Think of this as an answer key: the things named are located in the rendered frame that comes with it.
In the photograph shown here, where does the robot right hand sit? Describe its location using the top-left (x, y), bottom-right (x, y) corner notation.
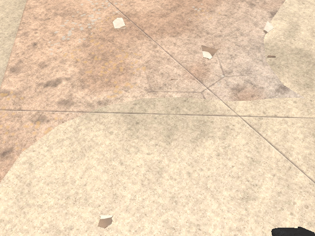
top-left (271, 226), bottom-right (315, 236)

